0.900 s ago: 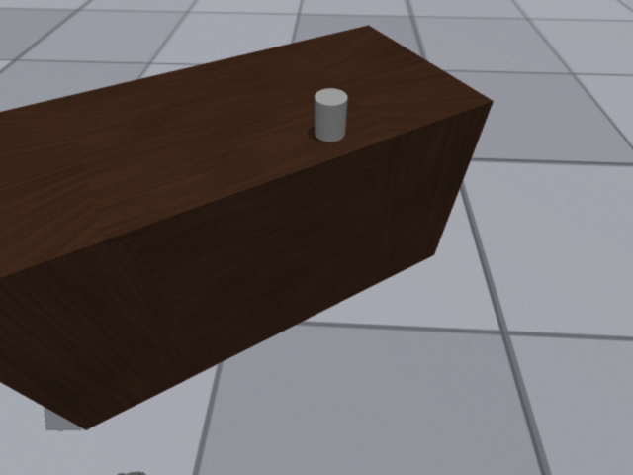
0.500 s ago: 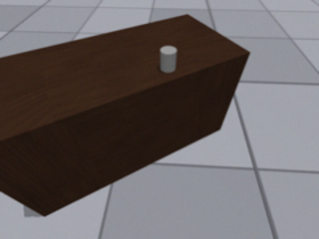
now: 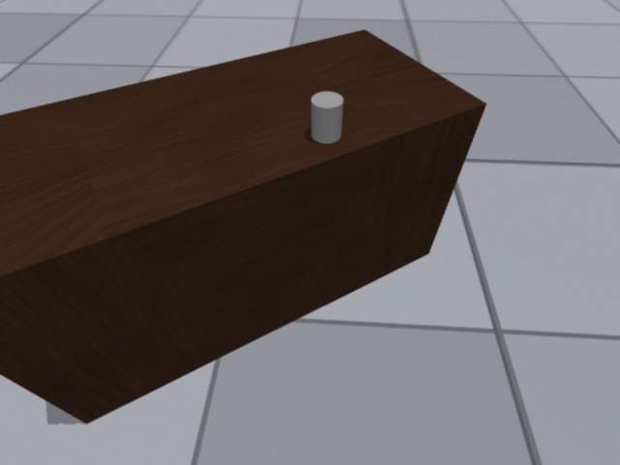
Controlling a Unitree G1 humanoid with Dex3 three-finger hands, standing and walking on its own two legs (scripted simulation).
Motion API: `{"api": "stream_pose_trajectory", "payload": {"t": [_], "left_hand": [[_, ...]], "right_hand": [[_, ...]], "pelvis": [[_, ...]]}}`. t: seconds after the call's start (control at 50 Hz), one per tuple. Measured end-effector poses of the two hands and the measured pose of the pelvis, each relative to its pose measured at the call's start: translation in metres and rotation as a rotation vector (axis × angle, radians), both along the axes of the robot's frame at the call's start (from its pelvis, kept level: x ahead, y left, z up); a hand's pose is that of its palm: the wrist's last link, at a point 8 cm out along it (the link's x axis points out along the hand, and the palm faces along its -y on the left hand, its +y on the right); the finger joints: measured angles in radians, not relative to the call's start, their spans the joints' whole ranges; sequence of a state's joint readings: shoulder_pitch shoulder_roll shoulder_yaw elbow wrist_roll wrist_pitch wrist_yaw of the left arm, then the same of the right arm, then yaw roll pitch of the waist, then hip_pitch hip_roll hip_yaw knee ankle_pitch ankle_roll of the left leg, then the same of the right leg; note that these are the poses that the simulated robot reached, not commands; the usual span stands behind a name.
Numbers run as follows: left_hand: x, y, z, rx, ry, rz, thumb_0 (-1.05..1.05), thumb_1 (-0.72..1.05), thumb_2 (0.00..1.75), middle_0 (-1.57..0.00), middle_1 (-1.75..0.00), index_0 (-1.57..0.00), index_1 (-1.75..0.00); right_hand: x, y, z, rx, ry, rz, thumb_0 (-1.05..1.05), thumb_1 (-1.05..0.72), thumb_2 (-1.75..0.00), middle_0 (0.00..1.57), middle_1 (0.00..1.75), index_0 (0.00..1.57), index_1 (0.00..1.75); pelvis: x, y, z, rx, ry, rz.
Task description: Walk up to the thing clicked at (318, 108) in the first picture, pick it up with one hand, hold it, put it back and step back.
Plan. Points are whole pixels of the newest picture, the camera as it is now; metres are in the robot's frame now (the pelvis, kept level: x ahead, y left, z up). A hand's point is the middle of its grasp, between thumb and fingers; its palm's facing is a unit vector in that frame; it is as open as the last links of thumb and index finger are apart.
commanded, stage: stand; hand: right
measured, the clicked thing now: (326, 117) +0.87 +0.01 -0.03
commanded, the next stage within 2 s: walk up in 0.22 s
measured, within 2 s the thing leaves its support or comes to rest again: neither
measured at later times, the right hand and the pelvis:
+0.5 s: hand out of the picture +0.15 -0.25 -0.13, palm faces -0.20 +0.88 -0.43, open 7.4 cm; pelvis +0.04 +0.03 -0.01, yaw +10 degrees
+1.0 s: hand (459, 349) +0.33 -0.23 -0.15, palm faces -0.33 +0.81 -0.48, open 7.4 cm; pelvis +0.22 +0.04 -0.03, yaw +20 degrees
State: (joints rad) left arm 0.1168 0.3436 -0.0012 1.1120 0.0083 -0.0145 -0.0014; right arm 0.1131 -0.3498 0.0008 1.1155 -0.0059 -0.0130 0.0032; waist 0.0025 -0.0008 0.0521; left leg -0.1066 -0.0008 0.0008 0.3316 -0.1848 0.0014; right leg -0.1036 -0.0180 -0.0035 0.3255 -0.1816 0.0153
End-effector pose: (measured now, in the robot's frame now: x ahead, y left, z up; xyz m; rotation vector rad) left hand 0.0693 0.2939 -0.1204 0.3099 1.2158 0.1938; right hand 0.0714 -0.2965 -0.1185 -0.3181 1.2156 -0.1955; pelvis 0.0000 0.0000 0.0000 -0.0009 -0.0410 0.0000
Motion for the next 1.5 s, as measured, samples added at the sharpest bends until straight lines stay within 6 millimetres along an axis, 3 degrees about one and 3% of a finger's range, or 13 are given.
{"api": "stream_pose_trajectory", "payload": {"t": [0.24, 0.32, 0.38, 0.46, 0.54, 0.62, 0.82, 0.96, 1.1, 1.2, 1.28, 1.4, 1.5], "left_hand": [[0.000, 0.001, 0.000, -0.005, -0.003, 0.004, 0.01, 0.90, 0.90, -0.20, -0.30, -0.21, -0.30], [-0.003, 0.013, 0.001, -0.009, -0.081, 0.058, 0.01, 0.90, 0.90, -0.20, -0.30, -0.21, -0.30], [-0.015, 0.029, 0.000, 0.004, -0.106, 0.122, 0.01, 0.90, 0.90, -0.20, -0.30, -0.21, -0.30], [-0.036, 0.052, -0.005, 0.010, -0.052, 0.176, 0.01, 0.90, 0.90, -0.20, -0.30, -0.21, -0.30], [-0.041, 0.083, -0.025, 0.003, 0.006, 0.211, 0.01, 0.90, 0.90, -0.20, -0.30, -0.21, -0.30], [-0.023, 0.097, -0.036, -0.012, 0.032, 0.223, 0.01, 0.90, 0.90, -0.20, -0.30, -0.20, -0.30], [0.055, 0.105, -0.016, -0.023, -0.087, 0.274, 0.01, 0.90, 0.90, -0.20, -0.30, -0.20, -0.30], [0.113, 0.090, -0.010, 0.006, -0.110, 0.305, 0.01, 0.90, 0.90, -0.20, -0.30, -0.20, -0.30], [0.177, 0.052, -0.006, 0.062, -0.192, 0.314, 0.01, 0.90, 0.90, -0.20, -0.30, -0.20, -0.30], [0.183, 0.017, 0.004, 0.034, -0.174, 0.367, 0.01, 0.90, 0.90, -0.20, -0.30, -0.21, -0.30], [0.177, -0.002, 0.004, 0.020, -0.131, 0.397, 0.01, 0.90, 0.90, -0.20, -0.30, -0.21, -0.30], [0.168, -0.016, -0.018, 0.003, -0.065, 0.454, 0.01, 0.90, 0.90, -0.20, -0.30, -0.21, -0.30], [0.180, -0.025, -0.042, -0.023, -0.037, 0.490, 0.01, 0.90, 0.90, -0.20, -0.30, -0.21, -0.30]], "right_hand": [[-0.001, 0.000, 0.000, 0.003, 0.004, 0.001, 0.01, -0.91, -0.89, 0.21, 0.29, 0.20, 0.30], [0.002, -0.006, 0.001, -0.011, 0.034, 0.049, 0.01, -0.91, -0.89, 0.21, 0.30, 0.20, 0.30], [0.017, -0.006, 0.007, -0.042, 0.067, 0.104, 0.01, -0.91, -0.89, 0.21, 0.30, 0.20, 0.30], [0.055, 0.002, 0.020, -0.074, 0.038, 0.166, 0.01, -0.91, -0.89, 0.21, 0.30, 0.20, 0.30], [0.097, 0.018, 0.024, -0.132, -0.029, 0.213, 0.01, -0.91, -0.89, 0.21, 0.30, 0.20, 0.30], [0.117, 0.036, 0.023, -0.158, -0.064, 0.216, 0.01, -0.91, -0.89, 0.20, 0.29, 0.20, 0.30], [0.172, 0.064, 0.031, -0.125, -0.044, 0.294, 0.01, -0.90, -0.89, 0.21, 0.30, 0.21, 0.30], [0.241, 0.042, 0.020, -0.133, -0.057, 0.354, 0.01, -0.90, -0.89, 0.21, 0.30, 0.21, 0.30], [0.340, 0.000, -0.009, -0.169, -0.066, 0.414, 0.01, -0.90, -0.89, 0.21, 0.30, 0.21, 0.30], [0.405, 0.005, 0.005, -0.136, -0.118, 0.473, 0.01, -0.91, -0.89, 0.21, 0.30, 0.20, 0.30], [0.443, 0.011, 0.016, -0.117, -0.146, 0.526, 0.01, -0.91, -0.89, 0.21, 0.30, 0.20, 0.30], [0.477, 0.020, 0.016, -0.136, -0.135, 0.569, 0.01, -0.91, -0.89, 0.21, 0.30, 0.20, 0.30], [0.494, 0.026, 0.006, -0.137, -0.159, 0.583, 0.01, -0.91, -0.89, 0.21, 0.30, 0.20, 0.30]], "pelvis": [[0.000, 0.000, 0.000, -0.003, 0.003, 0.010], [0.007, 0.000, -0.006, -0.020, 0.010, 0.071], [0.015, 0.005, -0.007, -0.017, 0.015, 0.110], [0.032, 0.022, -0.008, -0.027, 0.011, 0.148], [0.054, 0.048, -0.024, -0.027, 0.001, 0.190], [0.076, 0.064, -0.031, 0.000, -0.008, 0.222], [0.146, 0.068, -0.016, 0.017, -0.020, 0.303], [0.201, 0.046, -0.024, 0.034, -0.001, 0.340], [0.258, 0.007, -0.044, 0.003, -0.004, 0.376], [0.286, -0.007, -0.027, 0.023, -0.003, 0.405], [0.308, -0.014, -0.020, 0.010, 0.000, 0.419], [0.337, -0.019, -0.028, -0.002, -0.003, 0.453], [0.347, -0.023, -0.042, 0.014, -0.013, 0.475]]}}
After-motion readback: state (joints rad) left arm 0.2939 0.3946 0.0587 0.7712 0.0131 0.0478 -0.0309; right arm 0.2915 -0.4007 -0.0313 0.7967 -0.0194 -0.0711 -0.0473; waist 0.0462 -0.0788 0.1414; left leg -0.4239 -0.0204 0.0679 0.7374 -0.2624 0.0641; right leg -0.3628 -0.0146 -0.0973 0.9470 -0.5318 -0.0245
